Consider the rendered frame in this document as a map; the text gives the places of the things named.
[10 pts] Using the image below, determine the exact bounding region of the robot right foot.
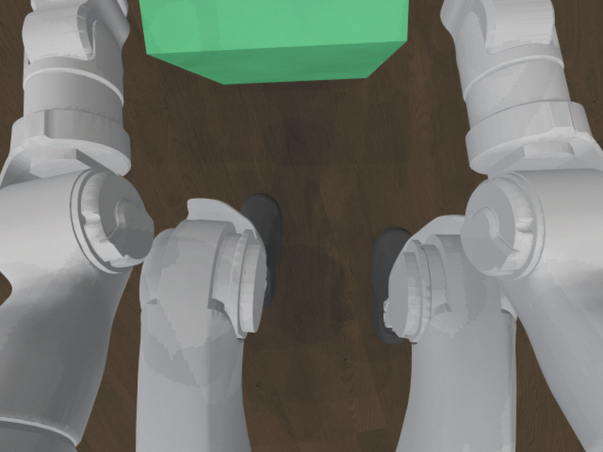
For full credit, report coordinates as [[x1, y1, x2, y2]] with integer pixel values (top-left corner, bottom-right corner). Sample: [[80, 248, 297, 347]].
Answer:
[[370, 227, 412, 344]]

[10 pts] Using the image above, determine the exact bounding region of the right robot upper arm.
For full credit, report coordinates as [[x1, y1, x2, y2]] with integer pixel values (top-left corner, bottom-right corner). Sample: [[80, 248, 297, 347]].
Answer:
[[460, 169, 603, 452]]

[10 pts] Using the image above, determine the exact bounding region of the right robot forearm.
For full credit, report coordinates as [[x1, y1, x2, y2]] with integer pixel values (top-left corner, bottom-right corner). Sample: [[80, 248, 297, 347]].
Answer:
[[440, 0, 603, 179]]

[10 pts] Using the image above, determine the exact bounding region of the left robot forearm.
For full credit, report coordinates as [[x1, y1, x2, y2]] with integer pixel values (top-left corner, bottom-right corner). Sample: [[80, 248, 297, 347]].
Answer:
[[0, 0, 131, 190]]

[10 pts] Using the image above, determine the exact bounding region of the carton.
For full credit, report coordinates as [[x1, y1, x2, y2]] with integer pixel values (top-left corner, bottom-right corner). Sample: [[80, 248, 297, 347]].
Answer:
[[139, 0, 409, 85]]

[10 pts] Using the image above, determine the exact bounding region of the left robot upper arm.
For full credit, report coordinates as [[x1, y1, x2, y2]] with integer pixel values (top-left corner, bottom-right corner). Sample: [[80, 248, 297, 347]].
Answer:
[[0, 169, 155, 452]]

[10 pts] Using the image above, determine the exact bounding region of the left robot thigh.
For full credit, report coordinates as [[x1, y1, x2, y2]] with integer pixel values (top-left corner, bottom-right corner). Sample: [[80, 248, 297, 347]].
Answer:
[[136, 219, 267, 452]]

